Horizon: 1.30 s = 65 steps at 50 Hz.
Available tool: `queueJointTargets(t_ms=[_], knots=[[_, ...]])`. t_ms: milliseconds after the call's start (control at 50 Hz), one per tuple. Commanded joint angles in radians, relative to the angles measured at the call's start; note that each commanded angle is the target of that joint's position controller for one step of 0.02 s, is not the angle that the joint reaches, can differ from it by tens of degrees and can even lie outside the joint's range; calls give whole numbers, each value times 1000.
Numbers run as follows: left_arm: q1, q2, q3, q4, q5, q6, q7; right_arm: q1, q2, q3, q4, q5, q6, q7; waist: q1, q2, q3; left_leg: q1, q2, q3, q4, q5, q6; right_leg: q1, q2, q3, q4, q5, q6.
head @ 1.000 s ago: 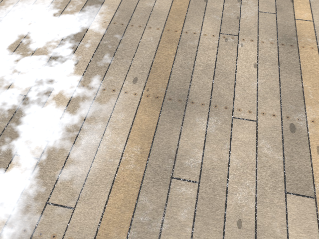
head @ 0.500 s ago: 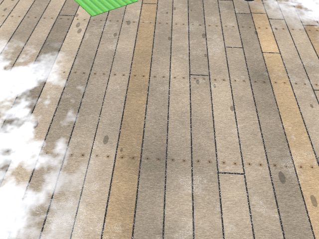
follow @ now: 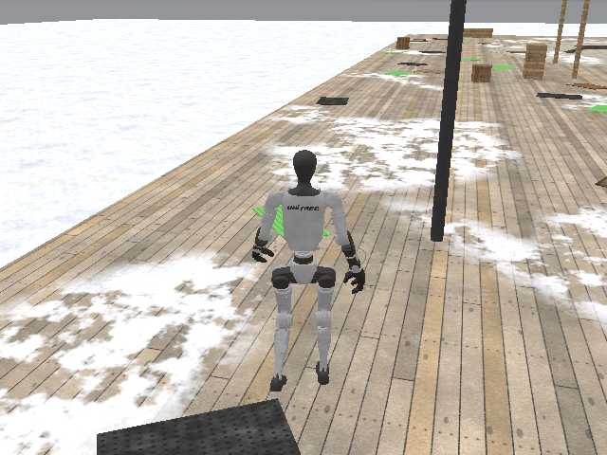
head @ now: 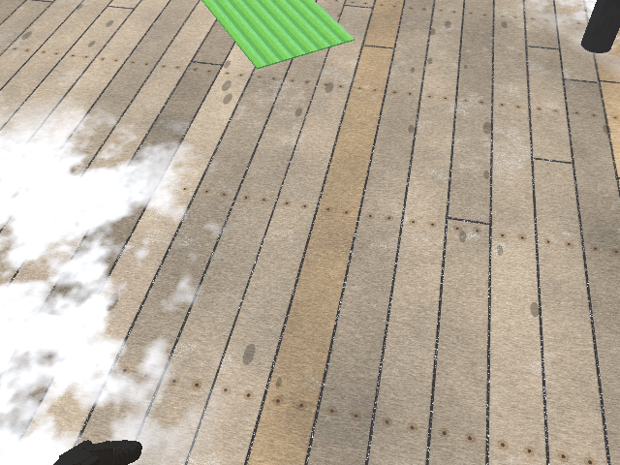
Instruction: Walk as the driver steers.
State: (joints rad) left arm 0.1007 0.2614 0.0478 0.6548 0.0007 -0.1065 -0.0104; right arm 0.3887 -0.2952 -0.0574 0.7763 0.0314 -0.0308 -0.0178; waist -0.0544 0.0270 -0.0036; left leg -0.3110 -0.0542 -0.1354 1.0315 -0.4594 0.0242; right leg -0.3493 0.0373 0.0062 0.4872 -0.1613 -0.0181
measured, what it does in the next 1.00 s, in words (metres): walks ahead: left foot, then right foot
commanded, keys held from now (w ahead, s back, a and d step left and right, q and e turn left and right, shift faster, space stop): w+q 0.22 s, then w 0.08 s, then w+e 0.70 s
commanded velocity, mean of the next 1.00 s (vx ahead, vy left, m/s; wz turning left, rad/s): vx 0.50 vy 0.00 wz -0.03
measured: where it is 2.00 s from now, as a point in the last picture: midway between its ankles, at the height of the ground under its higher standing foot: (300, 246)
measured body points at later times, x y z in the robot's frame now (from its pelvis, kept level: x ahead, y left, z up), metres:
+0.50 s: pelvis +0.26 +0.08 -0.01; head +0.30 +0.09 +0.44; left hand +0.21 +0.36 -0.14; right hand +0.51 -0.12 -0.08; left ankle +0.32 +0.18 -0.73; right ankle +0.12 -0.10 -0.64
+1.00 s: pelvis +0.53 +0.06 -0.02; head +0.57 +0.05 +0.43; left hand +0.73 +0.31 -0.11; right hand +0.56 -0.23 -0.15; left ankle +0.34 +0.20 -0.67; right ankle +0.62 -0.02 -0.73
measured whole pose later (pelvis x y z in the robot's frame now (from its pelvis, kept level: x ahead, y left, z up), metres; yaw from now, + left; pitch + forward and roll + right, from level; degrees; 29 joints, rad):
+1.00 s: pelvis +0.53 +0.06 -0.02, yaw -6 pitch +1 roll +1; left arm 0.10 0.29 0.07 0.71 -0.03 -0.03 -0.04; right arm 0.28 -0.29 -0.07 0.84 0.01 -0.05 -0.01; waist -0.02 0.00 0.07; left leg -0.11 0.07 0.13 0.94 -0.49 -0.04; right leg -0.50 0.03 -0.06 0.67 -0.19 -0.09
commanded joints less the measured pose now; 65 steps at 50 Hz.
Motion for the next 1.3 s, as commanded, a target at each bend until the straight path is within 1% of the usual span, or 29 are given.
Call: queueJointTargets(t_ms=[20, 60, 200, 300, 340, 360, 400, 420, 440, 460, 480, 520, 540, 640, 740, 840, 900, 940, 960, 980, 1000, 1020, 1040, 1060, 1080, 1120, 1160, 1220, 1300], knots=[[135, 95, 35, 1, 6, 5, 3, -72, -115, -33, -101, -12, -13, 3, 95, -89, 16, -444, 127, -5, 154, 113, -19, 358, -320, 362, -251, -61, -160], [120, 96, 36, 19, 12, -1, 2, -78, -75, -28, -117, -3, -6, 15, 69, -147, 21, -395, 160, 18, 117, 155, -27, 284, -290, 244, -288, 65, -158], [130, 162, 56, 76, 4, -2, 10, -223, -37, -10, -174, -8, -7, 44, 90, -70, 40, -392, 169, 68, -174, 424, -37, 280, -270, -10, -335, 291, -162], [237, 195, 60, 143, -20, 14, 6, -384, -20, 4, -237, -8, -16, 66, 141, -65, 83, -330, 123, 129, -375, 451, 10, 350, -295, -69, -329, 321, -145], [249, 218, 62, 168, -37, 29, 4, -391, -41, -2, -255, -14, -20, 70, 107, -83, 88, -285, 93, 148, -442, 343, 45, 404, -322, -64, -269, 490, -139], [253, 233, 64, 179, -41, 37, 6, -354, -68, -14, -250, -21, -22, 69, 71, -106, 52, -201, 64, 172, -467, 305, 63, 424, -321, -64, -203, 648, -127], [242, 223, 48, 190, -40, 46, 12, -83, -155, -60, -170, -26, -21, 52, -86, -100, -108, 232, 38, 190, -525, 401, 113, 286, -253, -112, 122, 736, -74], [267, 143, 19, 156, -14, 35, 9, 74, -251, -84, -141, -47, -14, 31, -119, 48, -271, 615, 281, -108, -489, 426, 199, -36, -168, -127, 478, 345, -23], [352, 66, -12, 157, -17, 15, -1, 64, -271, -78, -148, -41, -15, 29, -58, 237, -447, 759, 498, -554, -632, 327, 335, -260, -11, 4, 777, -420, 13], [272, 194, 27, 161, -48, 6, -6, 35, -178, -53, -153, -41, -19, 33, -97, 105, -373, 677, 461, -481, -669, 270, 285, -338, -60, 128, 850, -412, 4], [193, 195, 31, 127, -63, 4, -7, -15, -148, -41, -140, -37, -25, 32, -72, 101, -204, 540, 418, -303, -689, 299, 240, -390, -104, 93, 826, -343, -3], [165, 158, 33, 134, -31, 21, 6, -126, -78, -24, -126, -37, -42, 38, 4, 47, -67, 312, 332, -121, -766, 375, 187, -330, -169, 75, 707, -200, 2], [215, 141, 32, 147, -33, 37, 6, -154, -76, -25, -123, -43, -53, 40, 40, 92, -57, 225, 331, -82, -811, 388, 193, -251, -186, 85, 702, -153, 10], [179, 86, 29, 140, -29, 79, 14, -179, -76, -37, -69, -55, -86, 29, 69, 35, 42, 146, 320, 109, -914, 481, 189, -306, -190, 115, 574, 8, 41], [32, 58, 14, 97, -20, 65, -16, -142, -115, -49, -28, -44, -78, 11, 18, 9, 79, 202, 295, 261, -932, 506, 148, -296, -163, 40, 287, 236, 25], [-87, 68, 11, 24, -21, 67, -44, -80, -148, -64, 21, -19, -45, 5, -13, 1, 118, 387, 351, 307, -866, 598, 130, -362, -144, -16, 165, 136, -27], [-30, 106, 33, 8, -21, 75, -52, -105, -189, -75, 20, -7, -22, -3, 45, 50, 41, 439, 349, 346, -681, 1037, 92, -214, -57, -104, 156, -13, -82], [237, 193, 86, 69, -28, 80, -37, -132, -188, -69, 10, -2, -8, -9, 196, 32, -105, 318, 286, 389, -306, 1115, 35, 168, 34, -125, 78, 15, -148], [362, 295, 118, 94, -30, 91, -14, -104, -126, -45, -12, -35, -19, -11, 219, -136, -192, 44, 225, 390, 23, 652, -19, 460, -134, 157, 56, 50, -217], [301, 362, 120, 64, -31, 77, -18, -32, -8, -5, -66, -44, -52, 3, 102, -326, -313, -357, -4, 209, 338, -133, -72, 732, -354, 772, -121, -201, -431], [309, 256, 90, 47, -25, 62, -26, -153, -112, -23, -69, -5, -88, 17, 180, -153, -322, -467, 43, 34, 383, -111, -42, 742, -361, 792, -217, -251, -383], [278, 213, 78, 51, -20, 49, -26, -224, -134, -28, -95, 21, -107, 24, 174, -120, -189, -518, 85, 45, 338, -20, -13, 638, -335, 645, -217, -188, -337], [217, 182, 66, 46, -23, 43, -26, -244, -117, -26, -84, -1, -112, 15, 129, -6, -97, -467, 133, 51, 241, 61, -1, 485, -282, 516, -217, -71, -286], [173, 162, 61, 35, -20, 39, -22, -231, -123, -33, -80, -29, -112, 8, 91, -40, -65, -400, 155, 50, 162, 99, -11, 375, -256, 434, -205, 120, -282], [138, 150, 54, 17, -7, 39, -17, -203, -124, -37, -76, -35, -101, 11, 56, -64, -64, -337, 171, 39, 130, 130, -24, 301, -240, 408, -229, 155, -287], [124, 155, 56, 5, -7, 38, -6, -188, -105, -36, -70, -41, -79, 11, 37, -45, -50, -291, 170, 55, 57, 162, -49, 216, -211, 354, -267, 198, -287], [149, 186, 63, 13, -14, 36, 7, -234, -81, -27, -91, -45, -66, 10, 42, -65, -11, -302, 156, 78, -68, 226, -85, 154, -192, 292, -273, 289, -284], [184, 175, 59, 28, -17, 42, 21, -333, -47, -11, -105, -42, -67, 19, 88, -85, 2, -258, 125, 97, -316, 456, -98, 127, -129, 201, -272, 222, -220], [254, 170, 51, 70, -14, 38, 18, -423, -52, -2, -120, -22, -79, 43, 147, -108, 28, -226, 111, 113, -467, 618, -66, 191, -172, 192, -278, 127, -196]])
